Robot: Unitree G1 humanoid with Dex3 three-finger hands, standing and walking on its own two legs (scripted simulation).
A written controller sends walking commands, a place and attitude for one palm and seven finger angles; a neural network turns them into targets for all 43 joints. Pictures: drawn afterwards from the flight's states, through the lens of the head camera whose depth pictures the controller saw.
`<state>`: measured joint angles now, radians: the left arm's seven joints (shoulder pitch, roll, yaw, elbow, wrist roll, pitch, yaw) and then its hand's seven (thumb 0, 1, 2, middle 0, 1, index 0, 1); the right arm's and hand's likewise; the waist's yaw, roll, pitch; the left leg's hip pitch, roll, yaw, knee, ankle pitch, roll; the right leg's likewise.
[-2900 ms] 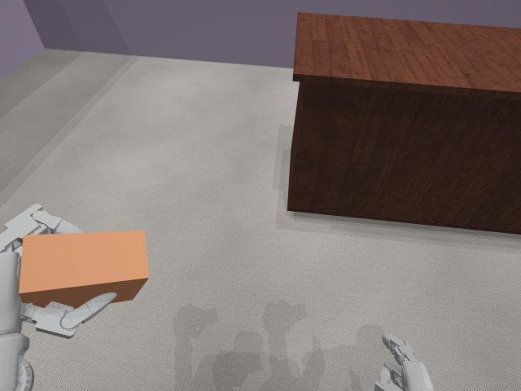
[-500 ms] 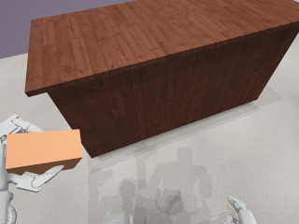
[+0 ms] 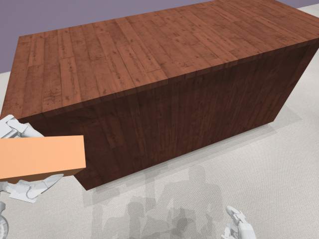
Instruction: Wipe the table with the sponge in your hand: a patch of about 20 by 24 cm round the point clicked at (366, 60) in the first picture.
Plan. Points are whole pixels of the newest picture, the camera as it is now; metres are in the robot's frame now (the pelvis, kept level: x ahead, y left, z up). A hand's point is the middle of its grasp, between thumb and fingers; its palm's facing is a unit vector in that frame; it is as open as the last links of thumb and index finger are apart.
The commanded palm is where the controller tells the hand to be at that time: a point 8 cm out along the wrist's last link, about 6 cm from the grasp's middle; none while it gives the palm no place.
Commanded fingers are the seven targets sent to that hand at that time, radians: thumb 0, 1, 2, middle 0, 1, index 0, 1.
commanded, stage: take the last steps up to it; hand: left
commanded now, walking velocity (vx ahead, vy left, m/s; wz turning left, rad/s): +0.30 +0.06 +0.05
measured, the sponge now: (55, 159) +0.22 +0.21 +0.17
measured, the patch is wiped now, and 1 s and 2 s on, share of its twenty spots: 0.00 0.00 0.00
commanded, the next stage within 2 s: come to a stop and stand still in 0.98 s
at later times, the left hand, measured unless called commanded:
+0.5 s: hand (59, 109) +0.32 +0.23 +0.19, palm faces +0.42 -0.81 -0.41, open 9.6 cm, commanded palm +0.26 +0.27 +0.19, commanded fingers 0.00 0.10 1.30 -1.20 -1.60 -1.20 -1.60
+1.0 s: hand (71, 92) +0.38 +0.23 +0.19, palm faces +0.44 -0.80 -0.40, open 9.6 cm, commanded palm +0.33 +0.27 +0.19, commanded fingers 0.00 0.10 1.30 -1.20 -1.60 -1.20 -1.60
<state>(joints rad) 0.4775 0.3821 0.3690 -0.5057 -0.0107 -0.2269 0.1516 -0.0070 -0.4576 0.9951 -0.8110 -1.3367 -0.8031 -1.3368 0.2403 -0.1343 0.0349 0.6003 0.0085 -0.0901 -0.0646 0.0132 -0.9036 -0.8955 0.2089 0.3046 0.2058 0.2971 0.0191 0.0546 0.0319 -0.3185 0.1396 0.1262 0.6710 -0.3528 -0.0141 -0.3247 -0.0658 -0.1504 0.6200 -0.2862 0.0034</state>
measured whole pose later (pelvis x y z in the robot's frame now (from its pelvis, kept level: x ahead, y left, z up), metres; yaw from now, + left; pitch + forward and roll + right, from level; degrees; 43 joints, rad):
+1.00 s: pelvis +0.18 -0.01 +0.00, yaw +2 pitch -2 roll +1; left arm 0.46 0.39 0.37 -0.56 -0.01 -0.24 0.16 -0.01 -0.46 1.00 -0.81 -1.34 -0.80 -1.34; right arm 0.20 -0.24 -0.05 0.59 0.01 -0.06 -0.08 0.02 -0.91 -0.90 0.20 0.30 0.20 0.30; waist 0.01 -0.05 0.06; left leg -0.31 0.05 0.16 0.57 -0.20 0.02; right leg -0.27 -0.09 -0.11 0.73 -0.44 0.01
